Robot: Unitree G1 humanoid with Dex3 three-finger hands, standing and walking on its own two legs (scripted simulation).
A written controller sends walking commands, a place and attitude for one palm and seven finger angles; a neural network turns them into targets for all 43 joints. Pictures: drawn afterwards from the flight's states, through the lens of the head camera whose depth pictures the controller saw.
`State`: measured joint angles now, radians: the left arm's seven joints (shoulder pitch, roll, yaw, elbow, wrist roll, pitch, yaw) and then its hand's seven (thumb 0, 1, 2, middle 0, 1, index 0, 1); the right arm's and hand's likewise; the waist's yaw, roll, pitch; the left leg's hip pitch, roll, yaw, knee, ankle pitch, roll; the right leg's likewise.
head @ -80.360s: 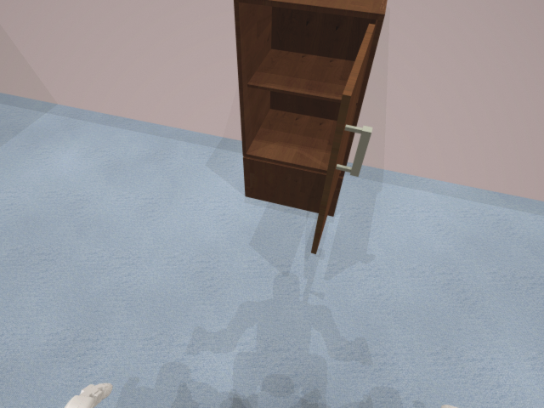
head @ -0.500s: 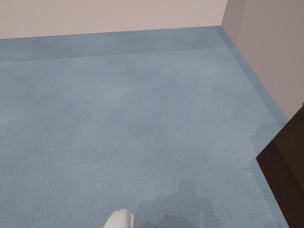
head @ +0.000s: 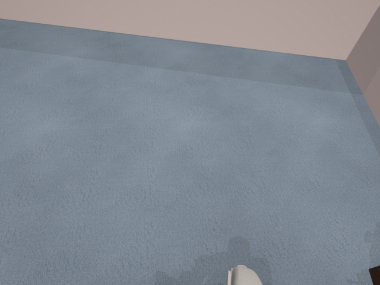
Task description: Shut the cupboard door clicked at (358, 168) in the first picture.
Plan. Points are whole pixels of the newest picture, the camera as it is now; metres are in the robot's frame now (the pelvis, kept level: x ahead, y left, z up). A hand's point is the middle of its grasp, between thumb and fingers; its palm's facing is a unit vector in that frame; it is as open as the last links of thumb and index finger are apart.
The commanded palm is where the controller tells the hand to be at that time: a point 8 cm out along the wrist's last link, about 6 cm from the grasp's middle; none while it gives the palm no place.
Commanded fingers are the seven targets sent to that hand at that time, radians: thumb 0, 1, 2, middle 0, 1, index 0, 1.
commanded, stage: walk to a spot facing it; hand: left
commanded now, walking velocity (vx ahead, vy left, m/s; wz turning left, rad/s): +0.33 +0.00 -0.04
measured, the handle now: out of the picture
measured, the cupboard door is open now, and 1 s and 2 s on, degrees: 1 1 1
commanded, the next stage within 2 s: turn to face it in 0.14 s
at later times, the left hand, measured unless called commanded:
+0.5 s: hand (153, 236) +0.26 +0.11 -0.16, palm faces -0.03 -0.97 -0.23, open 7.1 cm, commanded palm none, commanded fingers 0.00 0.90 0.90 -0.20 -0.30 -0.20 -0.30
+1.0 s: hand (138, 202) +0.36 +0.17 -0.17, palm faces -0.29 -0.94 -0.19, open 7.4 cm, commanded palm none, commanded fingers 0.00 0.90 0.90 -0.20 -0.30 -0.20 -0.30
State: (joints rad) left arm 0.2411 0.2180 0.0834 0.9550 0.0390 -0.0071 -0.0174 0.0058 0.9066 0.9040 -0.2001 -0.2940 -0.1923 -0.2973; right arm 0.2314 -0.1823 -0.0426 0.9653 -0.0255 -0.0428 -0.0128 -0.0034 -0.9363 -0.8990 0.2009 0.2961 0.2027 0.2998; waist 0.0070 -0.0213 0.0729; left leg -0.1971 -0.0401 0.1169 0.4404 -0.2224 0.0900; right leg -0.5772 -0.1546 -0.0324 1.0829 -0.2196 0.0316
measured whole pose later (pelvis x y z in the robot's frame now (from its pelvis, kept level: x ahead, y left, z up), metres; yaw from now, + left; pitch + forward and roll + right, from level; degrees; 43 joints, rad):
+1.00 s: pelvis +0.22 -0.01 +0.01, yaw -22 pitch +0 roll -3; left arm 0.21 0.27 0.12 0.91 0.03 0.08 -0.04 0.00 0.90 0.90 -0.20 -0.29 -0.19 -0.30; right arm 0.16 -0.17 -0.02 0.88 -0.03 0.01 -0.03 0.00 -0.91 -0.90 0.20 0.30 0.20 0.30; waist 0.03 -0.03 0.08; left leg -0.22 0.09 0.17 0.46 -0.25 0.05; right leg -0.51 -0.02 -0.01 1.12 -0.38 0.07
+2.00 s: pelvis +0.23 -0.02 +0.00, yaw -57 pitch +0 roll -2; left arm 0.17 0.27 0.10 0.89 0.02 0.09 -0.04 0.01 0.90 0.90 -0.20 -0.29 -0.19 -0.30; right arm 0.20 -0.20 -0.03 0.87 -0.03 0.02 -0.02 0.00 -0.91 -0.90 0.20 0.30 0.20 0.30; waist 0.01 0.00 0.11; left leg -0.22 0.14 0.20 0.51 -0.28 0.00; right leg -0.43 -0.04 -0.04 0.95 -0.43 0.06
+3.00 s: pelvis +0.21 -0.04 -0.01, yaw -88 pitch +0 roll +0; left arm 0.15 0.21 0.05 0.92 0.03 0.03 -0.02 0.00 0.90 0.90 -0.20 -0.29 -0.19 -0.30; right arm 0.26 -0.25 -0.06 0.96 -0.02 0.06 -0.02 0.01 -0.91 -0.90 0.20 0.30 0.20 0.30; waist -0.03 0.07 0.07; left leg -0.35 0.12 0.12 0.83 -0.50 -0.04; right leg -0.26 0.00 -0.05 0.59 -0.34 -0.02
